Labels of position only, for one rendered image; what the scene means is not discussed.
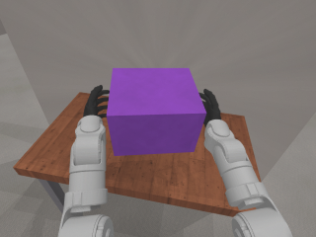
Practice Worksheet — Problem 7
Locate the right robot forearm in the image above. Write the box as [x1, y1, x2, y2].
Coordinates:
[203, 119, 293, 237]

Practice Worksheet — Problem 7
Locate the robot right hand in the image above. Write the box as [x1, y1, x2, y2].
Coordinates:
[198, 89, 221, 127]

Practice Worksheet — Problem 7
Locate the robot left hand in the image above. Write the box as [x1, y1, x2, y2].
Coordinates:
[83, 85, 110, 119]

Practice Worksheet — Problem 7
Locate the robot left upper arm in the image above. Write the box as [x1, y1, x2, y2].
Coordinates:
[58, 214, 114, 237]

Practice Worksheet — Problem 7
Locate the robot right upper arm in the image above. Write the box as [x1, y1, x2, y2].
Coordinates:
[231, 207, 291, 237]

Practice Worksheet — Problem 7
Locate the table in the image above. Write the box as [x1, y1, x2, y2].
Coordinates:
[13, 92, 261, 217]

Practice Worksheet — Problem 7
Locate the left robot forearm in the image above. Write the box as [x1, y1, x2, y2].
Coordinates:
[57, 115, 108, 237]

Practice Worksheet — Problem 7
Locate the carton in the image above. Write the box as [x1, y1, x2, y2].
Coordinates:
[106, 68, 207, 156]

